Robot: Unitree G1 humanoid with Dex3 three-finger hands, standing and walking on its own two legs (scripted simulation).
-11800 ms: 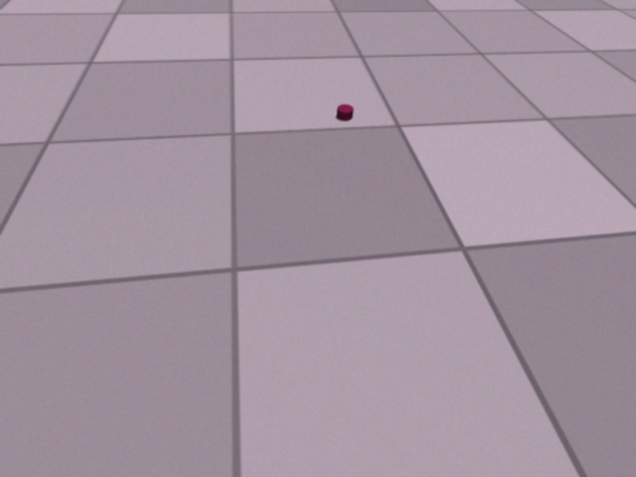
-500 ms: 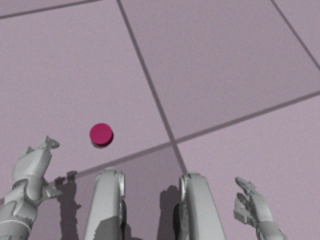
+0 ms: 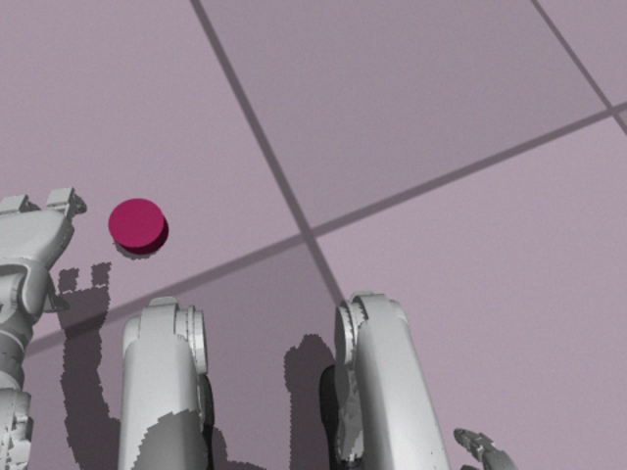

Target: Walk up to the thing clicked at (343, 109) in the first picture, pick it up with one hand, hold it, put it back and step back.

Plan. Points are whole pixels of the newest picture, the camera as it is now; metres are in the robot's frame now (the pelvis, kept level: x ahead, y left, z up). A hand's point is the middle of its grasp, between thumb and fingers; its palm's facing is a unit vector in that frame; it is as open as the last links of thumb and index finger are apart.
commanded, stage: rise first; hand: left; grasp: from above
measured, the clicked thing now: (139, 227) +0.51 +0.26 -0.35
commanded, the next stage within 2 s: none
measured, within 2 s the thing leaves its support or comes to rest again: neither
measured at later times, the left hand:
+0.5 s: hand (78, 248) +0.42 +0.31 -0.21, palm faces -0.45 -0.07 -0.89, open 14.2 cm
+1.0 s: hand (92, 242) +0.44 +0.30 -0.23, palm faces -0.45 -0.08 -0.89, open 14.2 cm
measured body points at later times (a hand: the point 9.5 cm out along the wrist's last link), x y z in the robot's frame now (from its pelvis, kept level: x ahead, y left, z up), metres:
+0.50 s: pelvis +0.01 +0.00 -0.04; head +0.24 +0.06 +0.35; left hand +0.44 +0.31 -0.15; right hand +0.10 -0.27 -0.16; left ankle +0.10 +0.14 -0.34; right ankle +0.10 -0.13 -0.34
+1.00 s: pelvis +0.02 +0.00 -0.05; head +0.25 +0.06 +0.32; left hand +0.46 +0.30 -0.18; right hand +0.08 -0.28 -0.17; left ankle +0.10 +0.14 -0.34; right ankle +0.10 -0.13 -0.34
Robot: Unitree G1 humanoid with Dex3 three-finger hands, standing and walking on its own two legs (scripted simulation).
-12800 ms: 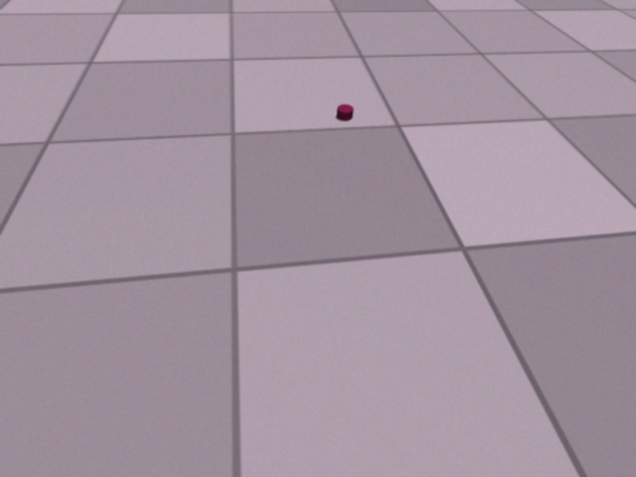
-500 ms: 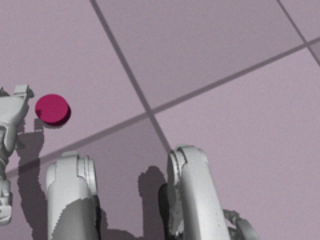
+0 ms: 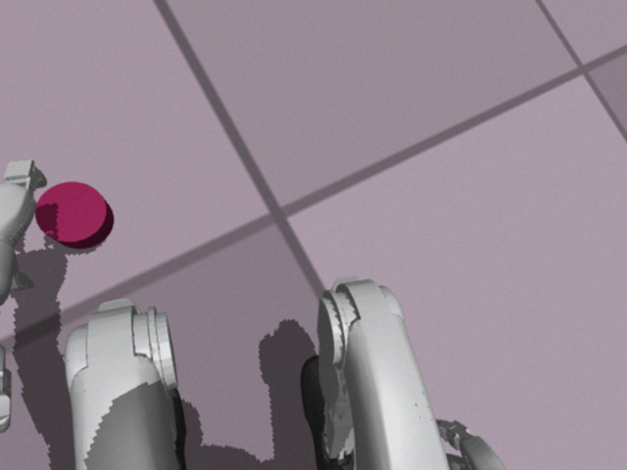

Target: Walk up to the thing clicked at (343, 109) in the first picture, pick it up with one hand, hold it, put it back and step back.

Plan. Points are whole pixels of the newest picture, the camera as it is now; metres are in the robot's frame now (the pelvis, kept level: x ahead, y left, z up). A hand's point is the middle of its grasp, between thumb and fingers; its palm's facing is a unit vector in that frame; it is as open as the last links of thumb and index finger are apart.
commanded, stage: rise first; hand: left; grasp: from above
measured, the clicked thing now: (77, 216) +0.48 +0.29 -0.29
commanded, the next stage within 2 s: approach in 1.54 s
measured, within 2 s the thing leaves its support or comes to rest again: neither
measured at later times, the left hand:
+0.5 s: hand (19, 233) +0.42 +0.32 -0.19, palm faces -0.45 -0.10 -0.89, open 14.2 cm
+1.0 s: hand (20, 221) +0.44 +0.32 -0.19, palm faces -0.44 -0.10 -0.89, open 14.2 cm
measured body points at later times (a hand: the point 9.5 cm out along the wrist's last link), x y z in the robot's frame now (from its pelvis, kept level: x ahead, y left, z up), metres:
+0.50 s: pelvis +0.00 +0.00 -0.01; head +0.24 +0.08 +0.37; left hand +0.44 +0.32 -0.14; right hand +0.08 -0.27 -0.11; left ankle +0.08 +0.14 -0.29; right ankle +0.09 -0.12 -0.29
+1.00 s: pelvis +0.00 +0.00 -0.01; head +0.24 +0.08 +0.36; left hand +0.46 +0.32 -0.14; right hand +0.07 -0.27 -0.11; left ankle +0.08 +0.14 -0.29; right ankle +0.09 -0.12 -0.29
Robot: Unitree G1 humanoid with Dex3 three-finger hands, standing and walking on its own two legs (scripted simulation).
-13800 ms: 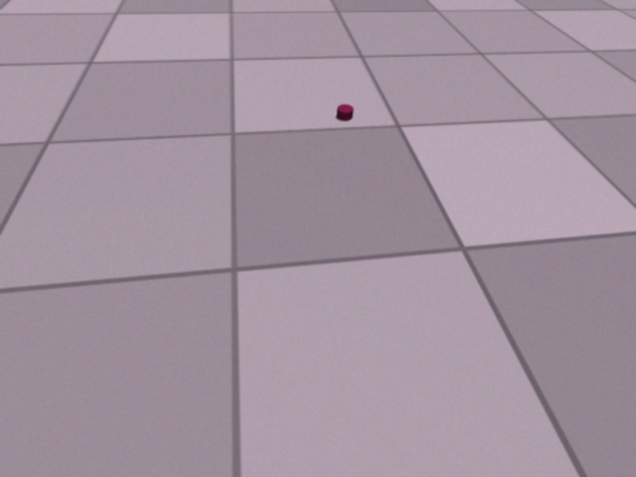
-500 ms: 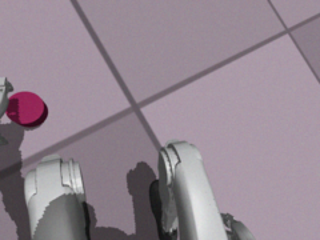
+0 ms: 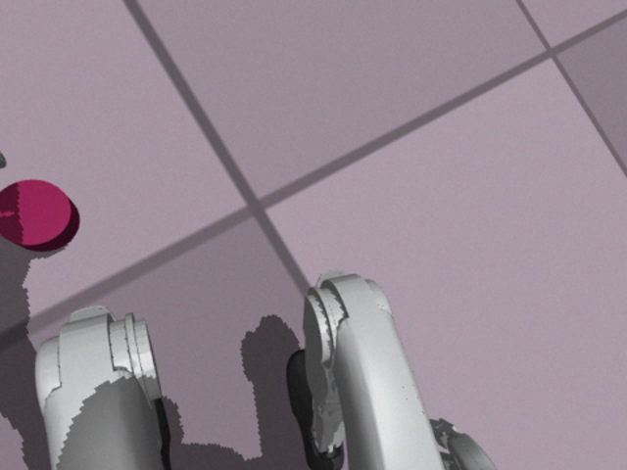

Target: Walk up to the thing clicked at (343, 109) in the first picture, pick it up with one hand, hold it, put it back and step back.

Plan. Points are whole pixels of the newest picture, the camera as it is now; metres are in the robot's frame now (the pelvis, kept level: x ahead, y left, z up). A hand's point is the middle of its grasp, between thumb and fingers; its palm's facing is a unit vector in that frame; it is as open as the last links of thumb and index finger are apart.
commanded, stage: rise first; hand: left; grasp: from above
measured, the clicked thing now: (38, 216) +0.47 +0.30 -0.29
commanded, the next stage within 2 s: approach in 0.54 s
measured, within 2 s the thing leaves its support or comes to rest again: neither
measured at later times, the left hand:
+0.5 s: hand out of the picture +0.42 +0.33 -0.17, palm faces -0.45 -0.11 -0.89, open 14.2 cm
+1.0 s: hand (28, 196) +0.46 +0.27 -0.17, palm faces -0.40 -0.09 -0.91, open 14.0 cm
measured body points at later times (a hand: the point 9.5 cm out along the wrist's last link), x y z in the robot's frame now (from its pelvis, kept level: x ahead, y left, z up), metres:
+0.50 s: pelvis +0.00 +0.00 +0.01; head +0.23 +0.09 +0.38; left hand +0.44 +0.34 -0.12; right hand +0.08 -0.27 -0.10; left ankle +0.07 +0.14 -0.28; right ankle +0.10 -0.12 -0.28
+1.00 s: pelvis -0.01 +0.00 +0.00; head +0.23 +0.08 +0.38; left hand +0.48 +0.28 -0.12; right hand +0.06 -0.27 -0.09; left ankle +0.07 +0.14 -0.28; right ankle +0.10 -0.12 -0.28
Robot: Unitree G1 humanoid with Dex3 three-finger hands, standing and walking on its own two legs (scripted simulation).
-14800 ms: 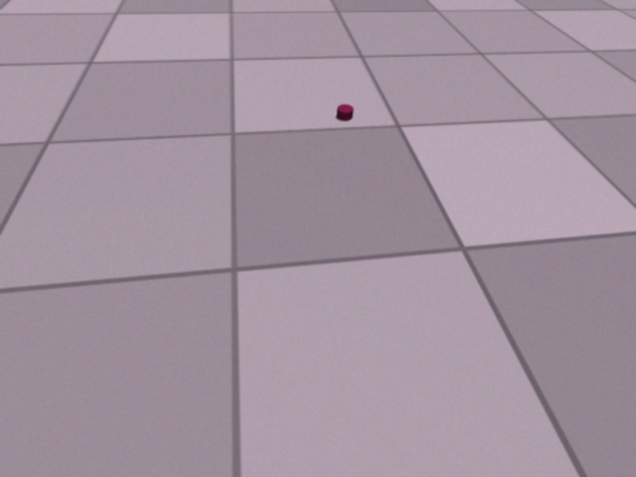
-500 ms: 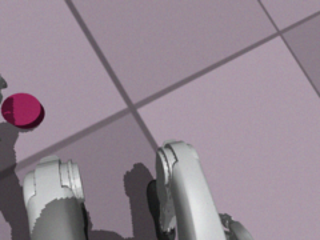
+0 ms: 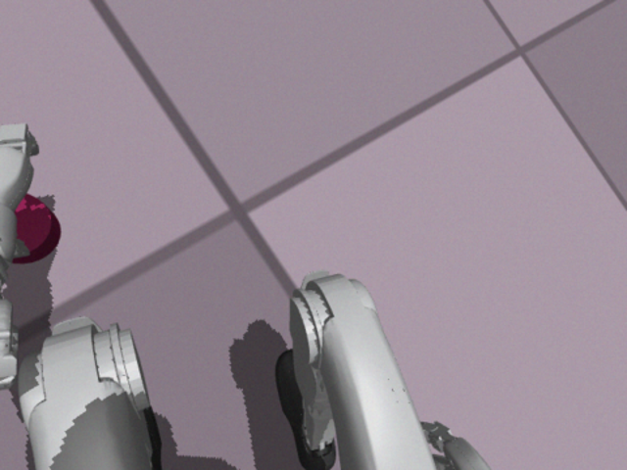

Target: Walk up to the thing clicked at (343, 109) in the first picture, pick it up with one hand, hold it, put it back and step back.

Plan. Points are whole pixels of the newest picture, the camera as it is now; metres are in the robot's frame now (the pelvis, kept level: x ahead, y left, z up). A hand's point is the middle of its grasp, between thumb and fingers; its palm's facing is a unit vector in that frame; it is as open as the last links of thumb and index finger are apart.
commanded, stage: approach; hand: left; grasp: from above
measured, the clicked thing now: (18, 228) +0.48 +0.30 -0.29
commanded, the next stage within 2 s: close in in 0.08 s
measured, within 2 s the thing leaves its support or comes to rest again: neither
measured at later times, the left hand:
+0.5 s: hand out of the picture +0.44 +0.30 -0.20, palm faces -0.50 -0.11 -0.86, open 13.9 cm
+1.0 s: hand (18, 233) +0.46 +0.29 -0.25, palm faces -0.46 -0.13 -0.88, open 14.0 cm
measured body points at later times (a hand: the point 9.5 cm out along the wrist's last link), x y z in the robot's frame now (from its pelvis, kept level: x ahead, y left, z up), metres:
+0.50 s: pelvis +0.00 +0.00 -0.01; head +0.25 +0.08 +0.36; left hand +0.46 +0.30 -0.15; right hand +0.06 -0.26 -0.11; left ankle +0.08 +0.14 -0.28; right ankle +0.10 -0.12 -0.28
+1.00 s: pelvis +0.01 +0.01 -0.02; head +0.28 +0.09 +0.33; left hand +0.48 +0.29 -0.20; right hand +0.05 -0.25 -0.10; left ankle +0.08 +0.14 -0.28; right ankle +0.10 -0.12 -0.28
